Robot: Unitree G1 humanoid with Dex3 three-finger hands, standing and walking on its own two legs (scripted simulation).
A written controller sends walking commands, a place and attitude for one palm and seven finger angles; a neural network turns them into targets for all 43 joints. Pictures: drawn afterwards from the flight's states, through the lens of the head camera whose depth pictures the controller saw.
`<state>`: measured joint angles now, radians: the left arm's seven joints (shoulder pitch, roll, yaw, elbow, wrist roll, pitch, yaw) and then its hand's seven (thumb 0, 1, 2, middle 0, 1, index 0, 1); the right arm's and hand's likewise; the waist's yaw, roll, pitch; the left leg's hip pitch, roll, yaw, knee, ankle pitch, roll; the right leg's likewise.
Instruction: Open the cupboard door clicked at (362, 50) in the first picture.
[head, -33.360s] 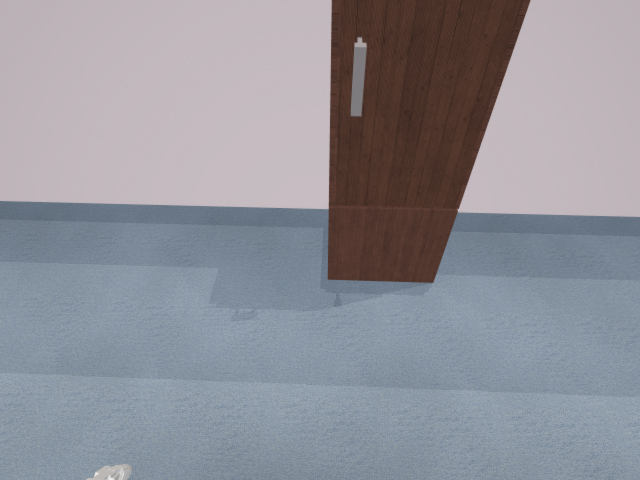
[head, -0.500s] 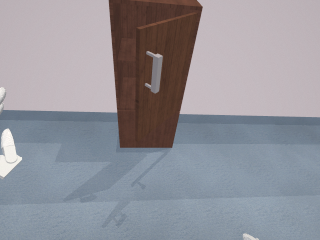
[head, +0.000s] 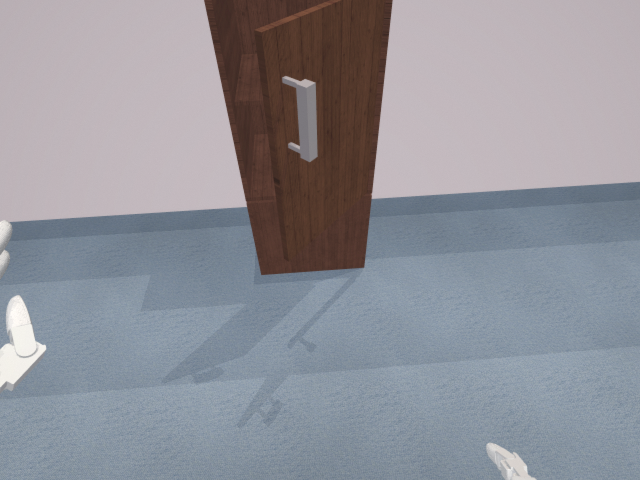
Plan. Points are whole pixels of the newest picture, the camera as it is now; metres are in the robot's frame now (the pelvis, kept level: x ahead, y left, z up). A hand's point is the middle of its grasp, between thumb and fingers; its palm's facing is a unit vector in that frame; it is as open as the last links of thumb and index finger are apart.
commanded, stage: stop stepping back and stand still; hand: left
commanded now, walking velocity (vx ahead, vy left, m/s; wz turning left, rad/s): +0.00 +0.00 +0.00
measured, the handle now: (299, 119) +0.74 +0.08 +0.08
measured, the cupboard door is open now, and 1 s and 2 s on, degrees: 46 46 46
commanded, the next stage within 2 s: let the arm hang, fingers relaxed in 1.00 s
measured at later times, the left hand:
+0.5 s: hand (44, 324) +0.23 +0.28 +0.16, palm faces +0.38 -0.77 -0.51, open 7.4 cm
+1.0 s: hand (11, 332) +0.22 +0.31 +0.15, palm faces +0.39 -0.79 -0.48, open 7.4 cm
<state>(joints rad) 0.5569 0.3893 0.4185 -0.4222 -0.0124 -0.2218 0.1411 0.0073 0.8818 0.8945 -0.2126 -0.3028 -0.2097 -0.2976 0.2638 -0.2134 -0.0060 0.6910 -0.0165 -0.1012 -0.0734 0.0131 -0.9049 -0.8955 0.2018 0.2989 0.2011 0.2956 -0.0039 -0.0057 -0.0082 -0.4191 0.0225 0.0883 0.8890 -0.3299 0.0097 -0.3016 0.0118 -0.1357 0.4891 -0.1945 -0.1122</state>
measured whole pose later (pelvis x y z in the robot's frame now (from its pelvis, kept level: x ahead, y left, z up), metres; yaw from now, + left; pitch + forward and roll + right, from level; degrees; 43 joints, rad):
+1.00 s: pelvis +0.01 +0.05 +0.00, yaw -1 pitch -1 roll +0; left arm 0.57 0.39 0.39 -0.45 -0.03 -0.18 0.15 0.01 0.88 0.89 -0.21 -0.30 -0.21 -0.30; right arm 0.21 -0.22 0.01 0.60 0.00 -0.08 -0.07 0.01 -0.91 -0.90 0.20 0.30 0.20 0.30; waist 0.00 0.01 0.03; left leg -0.20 -0.02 0.09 0.43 -0.23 0.05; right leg -0.24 0.00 -0.11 0.41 -0.16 -0.04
